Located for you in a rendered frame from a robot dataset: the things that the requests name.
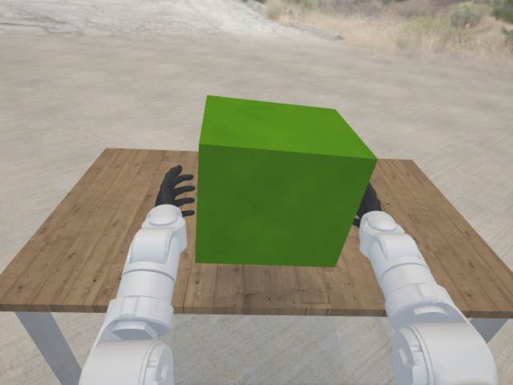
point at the robot left forearm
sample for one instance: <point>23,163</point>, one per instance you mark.
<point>142,308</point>

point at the robot right forearm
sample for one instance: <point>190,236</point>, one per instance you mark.
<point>411,293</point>

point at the table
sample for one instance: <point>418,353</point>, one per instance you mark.
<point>74,261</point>

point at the carton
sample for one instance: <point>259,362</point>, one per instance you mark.
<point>278,183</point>

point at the right robot upper arm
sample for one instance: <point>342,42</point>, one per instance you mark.
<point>441,353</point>

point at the robot right hand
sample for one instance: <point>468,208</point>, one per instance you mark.
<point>369,203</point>

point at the left robot upper arm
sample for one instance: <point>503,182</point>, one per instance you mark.
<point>130,362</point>

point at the robot left hand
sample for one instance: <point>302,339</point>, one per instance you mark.
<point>168,192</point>

